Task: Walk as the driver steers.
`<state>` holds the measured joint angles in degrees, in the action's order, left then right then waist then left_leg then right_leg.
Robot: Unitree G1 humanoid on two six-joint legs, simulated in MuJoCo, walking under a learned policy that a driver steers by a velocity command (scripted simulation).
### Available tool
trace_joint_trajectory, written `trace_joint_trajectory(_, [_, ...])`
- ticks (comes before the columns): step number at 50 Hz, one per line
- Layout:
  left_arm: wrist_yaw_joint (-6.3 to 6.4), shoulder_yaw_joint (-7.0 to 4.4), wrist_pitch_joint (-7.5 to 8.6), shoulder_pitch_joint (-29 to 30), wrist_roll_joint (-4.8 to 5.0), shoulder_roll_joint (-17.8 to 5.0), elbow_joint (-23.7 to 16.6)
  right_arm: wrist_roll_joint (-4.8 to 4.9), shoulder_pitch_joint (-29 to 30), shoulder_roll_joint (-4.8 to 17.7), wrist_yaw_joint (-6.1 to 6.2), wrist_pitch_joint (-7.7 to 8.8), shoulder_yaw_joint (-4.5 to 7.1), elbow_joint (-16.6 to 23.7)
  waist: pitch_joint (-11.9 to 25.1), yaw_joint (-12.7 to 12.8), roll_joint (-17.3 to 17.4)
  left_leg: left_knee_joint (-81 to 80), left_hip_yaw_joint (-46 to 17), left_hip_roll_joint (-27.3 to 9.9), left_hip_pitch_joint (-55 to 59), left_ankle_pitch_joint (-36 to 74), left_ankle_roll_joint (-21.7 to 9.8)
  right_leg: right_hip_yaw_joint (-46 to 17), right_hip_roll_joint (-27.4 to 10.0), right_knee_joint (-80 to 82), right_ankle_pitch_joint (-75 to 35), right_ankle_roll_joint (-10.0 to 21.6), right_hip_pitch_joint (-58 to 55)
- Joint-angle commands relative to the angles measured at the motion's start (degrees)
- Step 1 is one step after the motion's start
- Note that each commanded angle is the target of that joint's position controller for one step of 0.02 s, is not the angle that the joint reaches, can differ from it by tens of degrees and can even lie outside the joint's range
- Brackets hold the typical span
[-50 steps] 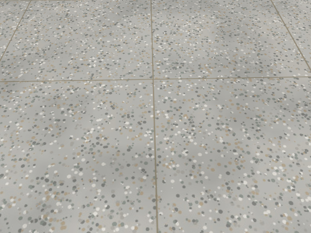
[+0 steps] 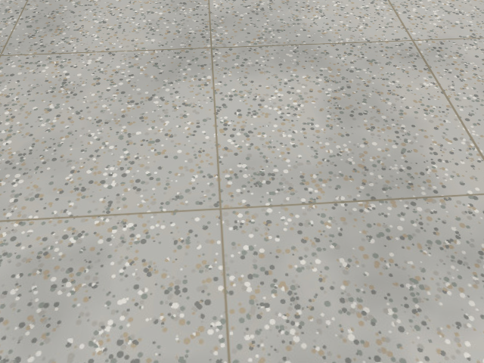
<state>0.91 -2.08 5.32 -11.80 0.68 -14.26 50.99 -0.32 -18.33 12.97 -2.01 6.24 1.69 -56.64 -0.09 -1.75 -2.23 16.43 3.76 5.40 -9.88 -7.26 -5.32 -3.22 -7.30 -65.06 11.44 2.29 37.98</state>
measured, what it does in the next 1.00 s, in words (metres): walks ahead, turning left: right foot, then left foot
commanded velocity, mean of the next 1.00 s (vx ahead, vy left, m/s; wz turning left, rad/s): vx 0.50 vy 0.00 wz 0.21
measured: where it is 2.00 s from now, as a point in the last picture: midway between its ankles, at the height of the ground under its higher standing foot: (181, 222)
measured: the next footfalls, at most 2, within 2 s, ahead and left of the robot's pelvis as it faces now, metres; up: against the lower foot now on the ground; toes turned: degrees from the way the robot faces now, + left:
right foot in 0.30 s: +0.33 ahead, -0.17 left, +0.00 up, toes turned -2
left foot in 0.88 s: +0.63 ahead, +0.09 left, +0.00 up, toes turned +14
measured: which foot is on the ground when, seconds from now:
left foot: down 0.00-0.32, up 0.34-0.86, down 0.88-1.00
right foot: up 0.00-0.28, down 0.30-0.88, up 0.90-1.00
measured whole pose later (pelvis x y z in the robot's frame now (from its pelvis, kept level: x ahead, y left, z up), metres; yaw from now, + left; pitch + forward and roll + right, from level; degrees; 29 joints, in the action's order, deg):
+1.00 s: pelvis +0.55 +0.00 -0.01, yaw +16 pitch +2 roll +0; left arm 0.2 -2.4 7.6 -12.8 0.7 -14.9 49.8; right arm 0.7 -11.3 15.1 -1.9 3.8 4.4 -45.4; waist -2.2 -0.3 -0.5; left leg 28.7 0.7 5.8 -21.4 -9.2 -6.1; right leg -1.7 -2.6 -71.4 21.6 0.8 23.8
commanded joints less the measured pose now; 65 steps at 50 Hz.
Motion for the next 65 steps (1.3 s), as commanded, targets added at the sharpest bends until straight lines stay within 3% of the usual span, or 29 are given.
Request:
trace_joint_trajectory(1, [0.38,-0.75,-0.2,-1.9,-0.71,-2.6,-2.4,0.09,2.4,7.6,1.12,1.02,1.2,3.2,-3.1,2.7,4.2,-11.7,-11.8,-16.0,-6.1,4.2,-9.8,-0.1,-2.4,8.2,-9.3,-1.5,1.1])
trace_joint_trajectory(5, [-0.35,-0.35,0.46,7.4,-0.16,-1.6,-4.9,1.01,-2.3,9.2,1.97,0.26,1.46,2.2,-3.1,-0.7,4.4,-10.6,-9.1,-15.1,-1.1,5.0,-7.2,2.2,0.3,24.8,-17.6,-2.0,-0.9])
trace_joint_trajectory(10, [-2.1,-0.16,0.99,14.4,0.59,-2.5,-7.7,1.52,-6.5,9.7,2.11,-0.96,1.81,0.2,-4.7,-2.8,5.2,-6.4,-10.3,-18.8,8.4,3.6,-6.4,2.4,1.9,33.3,-12.3,-0.8,-0.5])
trace_joint_trajectory(12, [-2.67,-0.57,1.51,12.9,0.6,-3.8,-8.0,1.55,-5.9,10.4,2.25,-1.58,2.15,0.2,-3.8,-1.2,6.0,-3.2,-11.1,-20.1,10.9,6.9,-5.5,3.0,2.9,35.7,-7.7,0.8,-4.0])
trace_joint_trajectory(14, [-2.56,-2.46,1.88,1.8,0.44,-7.1,-5.0,1.2,-3.8,10.0,2.25,-2.21,1.89,0.8,2.5,4.9,6.1,9.8,-8.0,-16.8,9.6,23.2,-3.3,5.7,6.3,38.0,-5.8,3.3,-19.5])
trace_joint_trajectory(15, [-2.09,-4.01,1.98,-10.0,0.02,-11.4,-2.1,0.34,-3.2,7.7,2.22,-2.16,0.87,2.1,11.1,9.4,2.5,26.1,-4.6,-13.2,0.7,19.8,-1.2,-1.2,0.1,36.5,-7.1,6.8,-36.8])
trace_joint_trajectory(16, [-2.02,-5.58,1.45,-17.0,-0.81,-17.9,-0.7,0.17,-9.3,0.8,1.67,-0.81,-1.23,3.1,19.0,8.0,-12.3,49.1,-0.9,-3.2,-23.9,-4.4,3.3,-26.5,-14.0,40.4,-1.2,15.9,-59.6])
trace_joint_trajectory(17, [-2.24,-4.24,1.41,-17.8,-0.67,-12.8,-0.5,1.29,-9.2,3.8,1.36,0.78,-0.71,2.0,22.4,8.6,-12.3,58.1,-9.9,-2.8,-31.9,-24.1,2.7,-39.7,-16.3,47.7,3.9,17.7,-61.5])
trace_joint_trajectory(18, [-2.21,-3.06,1.53,-12.1,-0.35,-9.4,-1.5,2.77,-3.6,9.1,1.15,1.57,0.7,3.7,13.3,7.4,-8.3,61.0,-10.4,-6.5,-36.6,-20.5,1.4,-31.2,-14.4,48.1,3.9,14.2,-54.0])
trace_joint_trajectory(20, [-2.52,-1.69,1.3,-2.6,-0.47,-5.5,-3.4,1.93,2.0,8.5,1.76,1.22,1.08,4.9,4.8,4.0,-1.0,55.1,-7.9,-11.7,-32.7,-10.7,1.4,-17.0,-9.3,51.5,-4.4,11.1,-37.8])
trace_joint_trajectory(22, [-3.0,-1.17,1.5,-1.1,-1.0,-3.7,-2.8,1.26,0.3,6.2,2.09,-0.48,1.3,4.4,2.3,1.1,-2.6,50.2,-7.6,-13.5,-26.4,-6.5,2.0,-10.3,-5.8,55.1,-8.5,9.8,-29.9])
trace_joint_trajectory(23, [-2.96,-1.36,1.73,-2.0,-1.04,-4.2,-2.1,1.38,-1.0,4.8,2.14,-1.19,1.18,3.9,2.0,0.5,-2.4,49.5,-7.2,-13.5,-25.8,-5.4,2.4,-7.8,-5.4,56.0,-11.6,10.2,-28.9])
trace_joint_trajectory(26, [-2.05,-2.07,2.01,-4.9,-1.52,-6.2,-0.1,1.54,2.5,4.8,2.35,-2.13,1.58,5.3,-0.3,0.8,-1.0,44.4,-8.5,-13.4,-31.0,0.9,3.2,-2.4,-5.6,57.5,-17.8,10.2,-29.8])
trace_joint_trajectory(32, [-0.4,-2.04,1.71,-6.8,-1.33,-7.0,1.3,1.38,12.6,3.8,1.23,-1.84,1.6,8.9,-3.0,3.6,-1.0,26.8,-7.6,-10.6,-31.4,14.8,2.8,6.0,-5.0,59.7,-16.2,7.2,-32.7])
trace_joint_trajectory(38, [0.31,-2.54,-0.15,-10.7,-0.54,-8.0,3.6,1.48,20.5,2.8,-0.95,-1.81,1.03,14.1,-5.8,5.8,-0.1,19.9,-3.6,-9.8,-35.5,8.0,0.8,9.8,-9.0,54.5,-23.6,6.1,-45.0])
trace_joint_trajectory(41, [0.95,-3.18,-1.32,-8.1,-0.35,-10.3,2.3,1.56,17.3,4.8,-1.84,-1.92,2.14,15.4,-1.8,2.5,-2.9,19.6,2.2,-5.3,-25.3,-0.8,-1.9,12.8,-9.0,44.2,-49.1,4.2,-46.0])
trace_joint_trajectory(42, [1.22,-3.35,-1.81,-7.1,-0.43,-11.0,1.8,1.69,11.5,6.7,-1.85,-2.04,3.25,14.4,1.8,-0.8,-3.8,19.2,3.6,-2.8,-17.2,-2.3,-3.2,13.8,-8.3,35.7,-56.8,3.4,-44.6])
trace_joint_trajectory(43, [1.35,-3.23,-2.02,-6.2,-0.26,-11.1,1.1,1.8,2.2,10.0,-1.37,-2.15,5.12,12.2,6.8,-5.6,-2.5,15.3,2.7,-0.9,-3.4,0.9,-5.3,14.9,-5.8,23.1,-54.6,1.6,-39.2])
trace_joint_trajectory(44, [1.25,-2.48,-1.26,-6.8,-1.14,-9.6,-0.7,1.55,-6.6,16.0,0.05,-2.69,7.07,10.7,12.9,-8.1,6.1,13.9,-14.1,-11.4,14.9,2.3,-9.6,15.3,-2.3,3.7,-32.3,-0.8,-23.3])
trace_joint_trajectory(45, [-0.12,0.03,1.1,-11.5,-1.58,-1.3,-3.1,1.68,-4.3,19.3,0.22,-2.35,7.21,12.5,19.8,-1.7,18.1,4.9,-48.9,-25.5,32.8,-3.2,-22.1,6.8,11.6,-17.2,19.4,-4.0,0.8])
trace_joint_trajectory(46, [-1.26,-1.11,3.87,-5.7,0.51,-6.8,-4.2,1.02,-6.3,14.7,0.33,-2.31,5.99,12.0,21.5,-5.4,12.0,0.7,-49.8,-24.6,33.6,-5.5,-20.1,-4.0,8.6,-20.2,18.9,-2.0,7.2])
trace_joint_trajectory(47, [-1.53,-1.4,4.78,-1.0,2.12,-8.1,-6.0,0.85,-3.9,11.3,0.58,-1.97,5.26,12.3,13.7,-5.0,9.3,1.2,-39.7,-22.2,27.4,-2.6,-16.8,-3.1,5.7,-17.7,14.7,-0.5,10.0])
trace_joint_trajectory(48, [-1.13,-1.39,4.84,0.3,1.26,-7.5,-6.2,1.13,0.8,9.5,0.37,-1.67,4.65,13.3,8.2,-1.8,2.0,0.5,-32.3,-19.4,17.1,3.1,-14.3,-2.6,3.0,-11.3,10.4,-0.4,7.3])
trace_joint_trajectory(49, [-0.52,-2.11,4.2,0.7,-0.25,-8.2,-5.9,1.16,4.5,7.4,0.38,-1.6,4.0,14.5,5.8,0.3,0.6,-0.4,-27.3,-17.2,9.5,7.7,-12.7,-1.9,1.2,-6.0,8.5,-0.9,3.0])
trace_joint_trajectory(50, [-0.47,-2.4,3.26,-0.3,-0.75,-8.0,-6.2,0.78,6.1,6.8,0.55,-1.69,3.62,15.4,4.3,2.1,1.4,-2.0,-25.3,-15.8,4.2,9.8,-12.5,-2.0,0.4,-3.7,7.4,-1.5,-0.6])
trace_joint_trajectory(53, [-0.18,-2.33,1.46,0.0,-1.62,-5.9,-7.8,0.96,5.0,9.4,1.39,-1.54,4.26,15.7,2.4,3.3,3.0,-4.2,-21.5,-14.0,-3.0,15.1,-13.0,-0.2,0.7,4.8,4.0,-4.2,-2.8])
trace_joint_trajectory(58, [-0.32,-1.49,1.4,11.2,-1.41,-3.8,-11.7,1.68,0.4,10.9,2.7,-2.25,4.79,15.3,0.6,-0.7,6.0,-2.9,-17.5,-9.5,-5.8,10.2,-8.6,1.0,4.9,26.9,-13.7,-5.3,-5.6])
trace_joint_trajectory(62, [-1.22,-1.76,2.08,16.1,-0.42,-5.3,-14.2,2.01,-2.7,10.7,2.82,-2.82,4.72,14.6,0.6,-2.6,7.5,0.7,-22.6,-11.3,-1.7,5.0,-7.3,-0.2,7.0,34.8,-15.4,-4.5,-8.0])
trace_joint_trajectory(65, [-1.86,-2.6,3.07,14.8,-0.25,-7.5,-14.7,1.82,-2.5,10.8,3.26,-3.32,4.85,15.0,1.1,-1.1,9.1,5.8,-28.0,-13.1,3.0,4.6,-6.3,-1.2,7.6,38.2,-8.9,-2.7,-11.0])
Velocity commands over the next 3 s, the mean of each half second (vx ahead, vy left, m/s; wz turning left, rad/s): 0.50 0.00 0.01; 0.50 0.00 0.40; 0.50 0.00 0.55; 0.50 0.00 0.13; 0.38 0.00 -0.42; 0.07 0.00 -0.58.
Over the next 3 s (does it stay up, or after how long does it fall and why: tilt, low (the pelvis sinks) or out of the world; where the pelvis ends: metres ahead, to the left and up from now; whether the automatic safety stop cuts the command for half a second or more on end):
stays up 1.28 0.39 -0.01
